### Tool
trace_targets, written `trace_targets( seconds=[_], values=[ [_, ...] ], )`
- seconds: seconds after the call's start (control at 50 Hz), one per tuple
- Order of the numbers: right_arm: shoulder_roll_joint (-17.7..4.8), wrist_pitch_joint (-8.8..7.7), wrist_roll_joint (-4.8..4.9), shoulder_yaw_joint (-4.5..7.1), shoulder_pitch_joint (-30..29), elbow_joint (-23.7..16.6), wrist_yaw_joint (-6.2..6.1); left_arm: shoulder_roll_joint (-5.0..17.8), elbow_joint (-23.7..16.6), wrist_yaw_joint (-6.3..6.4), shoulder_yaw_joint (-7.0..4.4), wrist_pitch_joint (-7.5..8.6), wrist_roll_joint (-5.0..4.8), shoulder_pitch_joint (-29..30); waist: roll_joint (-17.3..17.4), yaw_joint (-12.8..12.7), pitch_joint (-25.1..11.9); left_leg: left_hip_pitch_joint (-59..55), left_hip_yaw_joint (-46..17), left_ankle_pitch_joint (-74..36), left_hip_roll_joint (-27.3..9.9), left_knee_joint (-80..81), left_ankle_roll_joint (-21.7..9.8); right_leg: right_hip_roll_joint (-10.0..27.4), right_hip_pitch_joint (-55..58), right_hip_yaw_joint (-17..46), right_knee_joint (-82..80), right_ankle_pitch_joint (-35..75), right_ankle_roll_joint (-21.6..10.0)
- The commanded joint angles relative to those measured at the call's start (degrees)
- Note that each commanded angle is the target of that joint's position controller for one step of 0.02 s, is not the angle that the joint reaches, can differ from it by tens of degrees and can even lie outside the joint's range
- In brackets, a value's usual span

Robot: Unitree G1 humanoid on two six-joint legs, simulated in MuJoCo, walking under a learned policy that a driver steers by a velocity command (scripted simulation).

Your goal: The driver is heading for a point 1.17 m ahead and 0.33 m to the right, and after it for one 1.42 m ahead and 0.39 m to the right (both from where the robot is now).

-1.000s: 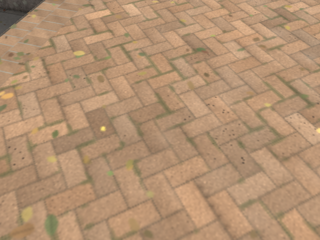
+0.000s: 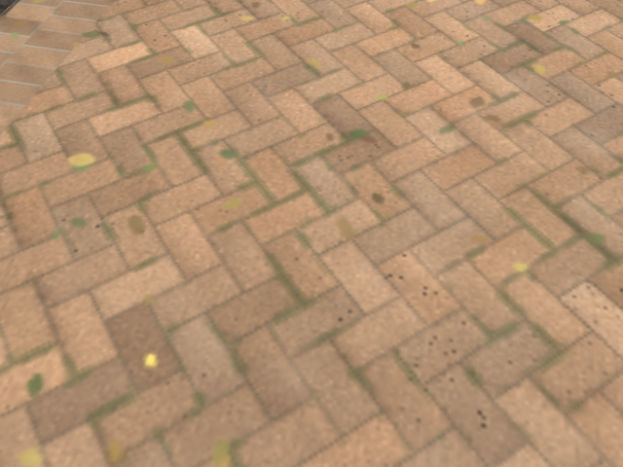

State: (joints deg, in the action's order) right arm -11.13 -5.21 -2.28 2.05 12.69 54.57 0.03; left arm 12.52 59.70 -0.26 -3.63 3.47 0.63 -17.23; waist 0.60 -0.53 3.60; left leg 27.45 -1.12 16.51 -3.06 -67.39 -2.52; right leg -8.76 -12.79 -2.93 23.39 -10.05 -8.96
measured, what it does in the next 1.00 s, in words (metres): walks ahead, turning right: left foot, then right foot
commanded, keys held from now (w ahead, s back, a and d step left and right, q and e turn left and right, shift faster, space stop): w+e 0.96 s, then w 0.04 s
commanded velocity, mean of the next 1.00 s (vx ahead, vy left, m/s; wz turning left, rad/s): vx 0.50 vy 0.00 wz -0.56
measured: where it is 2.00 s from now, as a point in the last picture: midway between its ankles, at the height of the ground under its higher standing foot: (477, 272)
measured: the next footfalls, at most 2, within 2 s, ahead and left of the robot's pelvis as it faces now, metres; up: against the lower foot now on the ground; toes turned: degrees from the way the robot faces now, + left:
left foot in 0.36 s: +0.40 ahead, +0.11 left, +0.00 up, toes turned -14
right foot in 0.90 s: +0.56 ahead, -0.19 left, +0.00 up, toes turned -36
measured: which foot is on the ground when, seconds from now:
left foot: up 0.00-0.34, down 0.36-0.92, up 0.94-1.00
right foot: down 0.00-0.38, up 0.40-0.88, down 0.90-1.00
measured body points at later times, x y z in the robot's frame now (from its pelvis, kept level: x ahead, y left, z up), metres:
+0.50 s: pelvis +0.29 +0.04 +0.00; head +0.32 +0.04 +0.45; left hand +0.39 +0.30 -0.14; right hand +0.37 -0.24 -0.10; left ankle +0.36 +0.12 -0.74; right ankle +0.16 -0.03 -0.64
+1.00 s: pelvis +0.51 -0.10 -0.01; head +0.54 -0.13 +0.44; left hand +0.79 +0.01 -0.11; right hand +0.38 -0.33 -0.15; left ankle +0.46 +0.09 -0.64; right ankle +0.53 -0.17 -0.73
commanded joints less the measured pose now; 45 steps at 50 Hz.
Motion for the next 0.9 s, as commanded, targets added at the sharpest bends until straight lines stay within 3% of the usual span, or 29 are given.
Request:
trace_targets(
  seconds=[0.02, 0.08, 0.14, 0.24, 0.28, 0.3, 0.34, 0.36, 0.38, 0.4, 0.42, 0.44, 0.46, 0.48, 0.52, 0.58, 0.64, 0.72, 0.8, 0.84, 0.86, 0.88, 0.9],
  values=[
    [-3.5, 1.72, -0.54, 0.81, 4.0, -2.9, 0.15, 6.2, -3.1, 0.56, -0.83, 1.74, -0.27, -1.7, -0.4, 2.8, -0.4, 4.0, -0.1, -2.3, -2.0, 5.3, 2.5, 16.5, -1.2, 19.0, -13.1, 12.5, -7.9],
    [-4.4, 2.34, -0.28, 0.93, -6.0, -7.2, 0.41, 6.5, -3.4, 0.52, -0.81, 1.35, -0.56, -5.9, -2.2, -0.1, 1.4, 8.7, 1.3, -9.9, -2.0, 14.6, 4.4, 14.9, 0.2, 18.6, -13.9, 14.4, -5.7],
    [-4.4, 2.45, 0.06, 0.70, -12.6, -10.0, 0.93, 6.4, -3.5, 0.54, -0.86, 0.91, -0.47, -10.0, -3.5, -2.9, 0.2, 10.6, 1.6, -15.6, -0.6, 21.4, 4.9, 14.1, 5.6, 18.8, -11.6, 20.1, -3.0],
    [-4.9, 2.01, 0.67, -0.03, -21.3, -14.5, 1.27, 7.4, -4.4, 1.25, -1.15, 0.27, 0.37, -14.0, -5.0, -5.8, -0.2, 12.4, 1.6, -14.3, 2.0, 29.6, 4.3, 15.1, 14.7, 21.7, -7.2, 26.8, -3.4],
    [-5.7, 1.42, 1.00, -0.06, -21.3, -15.7, 1.23, 8.2, -5.3, 1.68, -1.47, 0.21, 0.64, -13.2, -5.7, -4.9, -0.4, 8.8, 0.8, -12.9, 2.8, 33.9, 3.3, 15.9, 16.0, 23.2, -4.8, 29.2, -2.9],
    [-6.5, 1.09, 1.15, 0.14, -18.7, -15.4, 1.09, 9.0, -6.0, 1.86, -1.69, 0.27, 0.64, -11.3, -6.1, -3.1, -1.0, 3.5, 0.6, -11.3, 3.5, 36.7, 2.6, 15.7, 14.6, 23.2, -3.0, 31.5, -1.8],
    [-9.5, 0.15, 1.34, 1.40, -6.3, -12.1, 0.11, 10.4, -7.3, 1.23, -2.08, 0.92, 0.30, -7.8, -4.7, 2.7, -7.2, -15.2, 1.4, -10.7, 5.7, 41.9, 0.3, 12.8, 10.5, 21.5, 8.9, 39.9, 0.9],
    [-12.2, -0.63, 0.46, 2.30, 2.3, -10.8, -0.79, 9.4, -8.4, 0.58, -1.91, 1.54, -0.35, -6.8, -2.4, 6.6, -13.2, -29.3, -3.7, -9.3, -0.4, 42.5, -1.9, 9.8, 3.3, 19.9, 20.6, 31.0, 1.9],
    [-17.2, -0.45, -1.32, 3.38, 9.4, -11.1, -1.79, 4.0, -10.9, 0.53, -0.71, 1.84, -2.18, -9.1, 6.8, 7.3, -22.3, -44.6, -21.1, -5.0, -17.2, 42.4, -5.2, 4.8, -9.1, 13.6, 37.3, 2.4, 3.4],
    [-18.1, 0.57, -0.75, 4.03, 7.1, -10.7, -1.30, 5.6, -12.1, 0.83, -1.07, 1.19, -2.27, -13.6, 17.2, 3.1, -26.4, -47.0, -42.8, -3.1, -24.1, 48.9, -11.0, 1.3, -19.4, 9.6, 47.4, -21.8, 3.6],
    [-12.0, 1.12, -0.34, 3.03, 2.1, -12.1, -0.92, 8.2, -10.2, 1.24, -1.46, 0.02, -0.43, -11.9, 6.3, 1.4, -16.5, -38.1, -36.7, 5.0, -21.5, 49.8, -10.2, 6.6, -23.2, 9.6, 51.3, -16.5, 3.6],
    [-7.6, 1.04, 0.15, 1.92, -1.0, -12.4, -0.71, 7.4, -10.6, 0.53, -1.35, -0.27, 0.40, -7.4, 0.6, 1.7, -9.0, -29.7, -27.3, 3.8, -17.9, 51.6, -8.9, 8.3, -22.9, 8.9, 49.4, -11.8, 4.0],
    [-6.4, 0.86, -0.10, 1.46, -1.9, -12.0, -0.62, 6.1, -11.2, -0.04, -1.28, -0.55, 0.53, -5.7, 0.5, 0.7, -5.4, -24.3, -20.7, -1.0, -15.2, 53.7, -7.3, 9.8, -21.7, 8.4, 47.0, -9.7, 4.3],
    [-6.3, 0.44, 0.11, 1.33, -0.7, -11.0, -0.78, 5.8, -11.9, -0.64, -1.38, -1.16, 1.43, -4.4, 2.7, 0.2, -3.5, -21.1, -15.8, -5.6, -13.5, 54.9, -6.6, 11.1, -21.0, 8.1, 45.3, -8.9, 4.7],
    [-6.6, -0.67, 0.74, 1.49, 1.4, -9.6, -0.43, 4.9, -12.5, -1.55, -1.22, -2.46, 1.63, -4.2, 4.6, -0.7, -3.4, -19.2, -9.9, -13.2, -12.0, 56.1, -6.0, 11.5, -20.0, 7.0, 44.8, -7.7, 5.1],
    [-7.4, -1.72, 1.35, 1.91, 3.6, -8.6, -0.07, 4.6, -15.2, -2.56, -1.00, -3.24, 1.62, 0.9, 4.4, -0.7, -3.0, -20.9, -4.0, -19.4, -12.3, 57.9, -6.7, 12.6, -25.2, 6.3, 43.4, -3.2, 5.6],
    [-7.5, -1.59, 1.16, 1.95, 5.8, -7.6, 0.00, 4.4, -17.9, -3.27, -0.57, -3.23, 1.52, 7.2, 4.0, 0.1, -1.4, -21.9, 1.9, -22.8, -11.1, 58.7, -6.4, 12.9, -28.5, 4.9, 37.3, 2.6, 6.4],
    [-8.9, -1.34, 1.20, 2.27, 7.9, -6.7, -0.15, 3.1, -21.0, -4.22, 0.61, -2.76, 1.32, 15.3, 4.3, 2.0, 0.2, -22.6, 8.2, -25.0, -10.1, 58.7, -5.0, 12.5, -24.5, 0.7, 22.6, 9.6, 5.8],
    [-10.9, -0.25, 1.13, 2.76, 11.6, -5.2, -0.87, 3.9, -23.5, -4.52, 0.70, -2.72, 1.77, 20.0, 4.2, 3.3, 1.2, -29.6, 11.2, -32.2, -12.4, 55.5, -4.2, 11.0, -22.2, -3.1, 14.6, 4.0, 3.3],
    [-12.4, 0.66, 1.03, 3.04, 12.4, -4.6, -1.28, 4.7, -23.6, -4.05, 0.30, -2.76, 2.12, 18.6, 5.3, 2.2, -0.7, -32.5, 13.5, -48.7, -12.8, 48.4, -3.5, 7.7, -17.4, -5.4, 12.3, -2.2, 1.2],
    [-13.4, 1.21, 0.99, 3.20, 12.6, -4.4, -1.43, 5.4, -22.8, -3.72, -0.15, -2.64, 2.25, 15.2, 5.8, 0.7, -3.1, -33.4, 14.4, -56.0, -12.9, 41.8, -3.3, 5.5, -13.1, -6.1, 11.3, -4.9, -0.1],
    [-14.0, 1.79, 1.14, 3.26, 12.5, -4.5, -1.49, 6.6, -21.0, -3.25, -0.87, -2.20, 2.43, 8.8, 5.4, -2.0, -7.0, -31.9, 15.2, -57.0, -12.7, 32.1, -2.9, 3.3, -5.3, -6.0, 8.6, -5.4, -1.6],
    [-13.8, 2.09, 1.18, 3.11, 11.8, -5.5, -1.42, 8.9, -17.9, -2.41, -2.10, -1.73, 2.98, -1.0, 2.5, -6.5, -12.6, -23.7, 16.1, -47.3, -11.5, 18.0, -1.3, 4.1, 8.8, -2.2, 5.1, -4.1, -3.7]
  ],
)
Keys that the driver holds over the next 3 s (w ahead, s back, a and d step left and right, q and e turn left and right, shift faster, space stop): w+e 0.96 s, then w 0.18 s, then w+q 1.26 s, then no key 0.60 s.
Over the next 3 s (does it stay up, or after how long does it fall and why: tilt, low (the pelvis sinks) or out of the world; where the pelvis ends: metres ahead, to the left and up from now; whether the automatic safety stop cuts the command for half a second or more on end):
stays up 1.35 -0.42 0.00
